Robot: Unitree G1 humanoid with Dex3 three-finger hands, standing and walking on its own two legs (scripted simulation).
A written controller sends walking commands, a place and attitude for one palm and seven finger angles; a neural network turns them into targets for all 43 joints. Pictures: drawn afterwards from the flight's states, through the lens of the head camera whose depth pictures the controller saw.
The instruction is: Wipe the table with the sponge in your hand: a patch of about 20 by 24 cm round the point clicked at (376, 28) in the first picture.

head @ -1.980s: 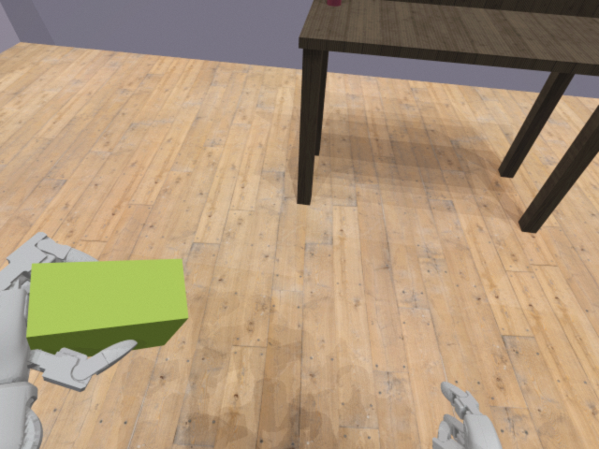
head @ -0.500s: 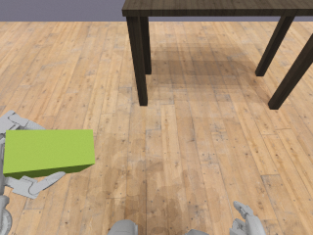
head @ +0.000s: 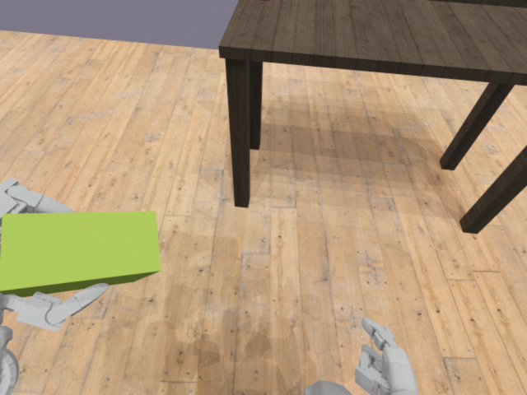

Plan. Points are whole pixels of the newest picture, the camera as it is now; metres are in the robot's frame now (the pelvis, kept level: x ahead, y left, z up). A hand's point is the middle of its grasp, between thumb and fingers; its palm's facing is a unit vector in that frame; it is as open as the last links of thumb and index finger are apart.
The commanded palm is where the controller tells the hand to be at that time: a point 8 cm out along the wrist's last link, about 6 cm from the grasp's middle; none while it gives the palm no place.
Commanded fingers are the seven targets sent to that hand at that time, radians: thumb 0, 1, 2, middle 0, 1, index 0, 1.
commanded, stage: walk to a spot facing it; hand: left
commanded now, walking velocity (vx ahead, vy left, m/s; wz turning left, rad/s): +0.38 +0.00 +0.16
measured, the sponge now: (104, 253) +0.24 +0.19 +0.16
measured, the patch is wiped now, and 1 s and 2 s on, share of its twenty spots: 0.00 0.00 0.00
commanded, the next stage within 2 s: turn to face it in 1.12 s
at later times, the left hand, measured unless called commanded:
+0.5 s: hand (109, 172) +0.33 +0.21 +0.19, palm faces +0.50 -0.73 -0.46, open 10.4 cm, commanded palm +0.27 +0.25 +0.18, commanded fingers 0.00 0.10 1.30 -1.20 -1.60 -1.20 -1.60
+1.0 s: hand (114, 150) +0.39 +0.23 +0.17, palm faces +0.71 -0.55 -0.43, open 10.4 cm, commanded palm +0.32 +0.25 +0.18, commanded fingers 0.00 0.10 1.30 -1.20 -1.60 -1.20 -1.60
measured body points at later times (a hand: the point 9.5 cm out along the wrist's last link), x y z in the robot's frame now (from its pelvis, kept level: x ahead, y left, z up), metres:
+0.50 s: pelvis +0.16 -0.05 +0.00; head +0.20 -0.04 +0.45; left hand +0.30 +0.25 +0.21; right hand +0.35 -0.30 -0.08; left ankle +0.22 +0.10 -0.70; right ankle +0.12 -0.14 -0.73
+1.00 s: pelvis +0.28 -0.07 +0.00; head +0.31 -0.10 +0.44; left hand +0.34 +0.26 +0.19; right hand +0.51 -0.21 -0.12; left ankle +0.22 +0.05 -0.65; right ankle +0.35 -0.16 -0.73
